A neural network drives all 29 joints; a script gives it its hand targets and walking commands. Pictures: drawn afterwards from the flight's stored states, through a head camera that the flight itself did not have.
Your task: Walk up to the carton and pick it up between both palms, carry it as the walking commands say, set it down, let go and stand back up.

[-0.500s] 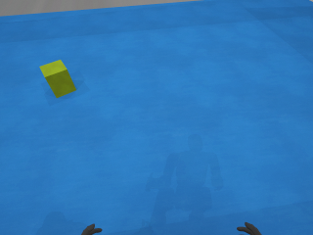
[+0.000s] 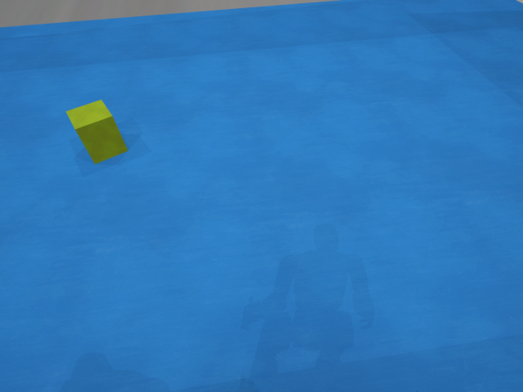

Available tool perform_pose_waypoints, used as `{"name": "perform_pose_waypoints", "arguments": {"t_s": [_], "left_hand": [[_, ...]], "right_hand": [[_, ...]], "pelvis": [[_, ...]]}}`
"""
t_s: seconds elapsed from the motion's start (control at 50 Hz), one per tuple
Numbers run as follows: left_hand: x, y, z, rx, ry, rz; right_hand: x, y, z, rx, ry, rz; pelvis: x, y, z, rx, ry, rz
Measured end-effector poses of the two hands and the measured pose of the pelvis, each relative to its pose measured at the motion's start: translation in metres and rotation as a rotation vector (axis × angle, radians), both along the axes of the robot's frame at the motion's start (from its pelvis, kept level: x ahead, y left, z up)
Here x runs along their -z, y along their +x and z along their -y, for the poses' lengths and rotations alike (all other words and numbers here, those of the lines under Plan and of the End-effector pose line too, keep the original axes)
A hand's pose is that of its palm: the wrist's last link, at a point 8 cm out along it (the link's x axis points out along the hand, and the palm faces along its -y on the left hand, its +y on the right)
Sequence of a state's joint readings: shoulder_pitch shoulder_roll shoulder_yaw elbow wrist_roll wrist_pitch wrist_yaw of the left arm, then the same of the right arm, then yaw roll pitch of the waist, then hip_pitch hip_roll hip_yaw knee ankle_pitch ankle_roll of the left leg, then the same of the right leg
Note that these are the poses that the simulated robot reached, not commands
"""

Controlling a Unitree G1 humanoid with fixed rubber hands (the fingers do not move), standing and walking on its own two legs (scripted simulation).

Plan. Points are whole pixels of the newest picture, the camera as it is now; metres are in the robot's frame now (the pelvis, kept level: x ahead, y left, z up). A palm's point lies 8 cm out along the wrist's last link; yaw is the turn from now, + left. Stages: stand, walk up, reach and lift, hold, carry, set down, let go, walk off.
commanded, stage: stand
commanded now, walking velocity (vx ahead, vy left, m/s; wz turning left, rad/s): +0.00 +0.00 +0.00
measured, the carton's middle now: (98, 131) +1.58 +1.00 -0.64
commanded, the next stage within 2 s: walk up in 0.94 s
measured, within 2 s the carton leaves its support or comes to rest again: neither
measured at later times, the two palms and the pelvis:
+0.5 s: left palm out of the picture +0.02 +0.23 -0.13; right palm out of the picture +0.02 -0.23 -0.13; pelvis +0.00 +0.00 +0.01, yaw +0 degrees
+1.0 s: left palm out of the picture -0.02 +0.21 -0.14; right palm out of the picture -0.02 -0.21 -0.14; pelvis +0.00 +0.00 +0.01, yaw +0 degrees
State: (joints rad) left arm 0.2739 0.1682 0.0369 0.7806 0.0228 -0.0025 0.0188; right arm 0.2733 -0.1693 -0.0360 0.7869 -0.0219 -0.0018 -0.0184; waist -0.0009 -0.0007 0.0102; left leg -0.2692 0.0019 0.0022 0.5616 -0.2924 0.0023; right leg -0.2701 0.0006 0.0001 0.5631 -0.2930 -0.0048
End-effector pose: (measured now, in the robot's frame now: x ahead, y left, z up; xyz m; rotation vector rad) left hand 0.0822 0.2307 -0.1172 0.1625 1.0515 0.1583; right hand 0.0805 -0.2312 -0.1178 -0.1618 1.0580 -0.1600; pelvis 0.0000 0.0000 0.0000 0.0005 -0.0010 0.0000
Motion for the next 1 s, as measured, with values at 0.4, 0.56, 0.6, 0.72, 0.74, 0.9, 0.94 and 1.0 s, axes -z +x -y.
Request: {"name": "perform_pose_waypoints", "arguments": {"t_s": [0.4,0.56,0.6,0.72,0.74,0.9,0.94,1.0], "left_hand": [[0.010,-0.044,-0.002,-0.048,-0.004,-0.161],[0.014,-0.065,0.003,-0.065,-0.017,-0.237],[0.015,-0.070,0.005,-0.067,-0.022,-0.254],[0.018,-0.083,0.011,-0.071,-0.036,-0.297],[0.018,-0.085,0.012,-0.072,-0.038,-0.303],[0.021,-0.098,0.019,-0.072,-0.051,-0.343],[0.021,-0.100,0.020,-0.072,-0.053,-0.350],[0.021,-0.104,0.021,-0.071,-0.056,-0.360]], "right_hand": [[0.010,-0.044,0.001,0.047,0.003,-0.157],[0.014,-0.066,-0.004,0.061,0.017,-0.234],[0.015,-0.071,-0.006,0.064,0.022,-0.251],[0.017,-0.084,-0.013,0.069,0.035,-0.294],[0.018,-0.086,-0.014,0.070,0.038,-0.300],[0.020,-0.098,-0.020,0.073,0.051,-0.339],[0.020,-0.101,-0.021,0.074,0.053,-0.346],[0.020,-0.104,-0.023,0.074,0.056,-0.356]], "pelvis": [[-0.006,0.000,0.000,0.000,0.000,0.016],[-0.008,0.000,0.000,0.001,0.000,0.025],[-0.009,0.000,0.000,0.001,0.000,0.026],[-0.009,-0.001,0.000,0.001,-0.001,0.030],[-0.009,-0.001,0.000,0.001,-0.001,0.030],[-0.009,-0.003,-0.001,0.002,-0.001,0.031],[-0.009,-0.003,-0.001,0.002,-0.001,0.031],[-0.009,-0.004,-0.001,0.002,-0.001,0.031]]}}
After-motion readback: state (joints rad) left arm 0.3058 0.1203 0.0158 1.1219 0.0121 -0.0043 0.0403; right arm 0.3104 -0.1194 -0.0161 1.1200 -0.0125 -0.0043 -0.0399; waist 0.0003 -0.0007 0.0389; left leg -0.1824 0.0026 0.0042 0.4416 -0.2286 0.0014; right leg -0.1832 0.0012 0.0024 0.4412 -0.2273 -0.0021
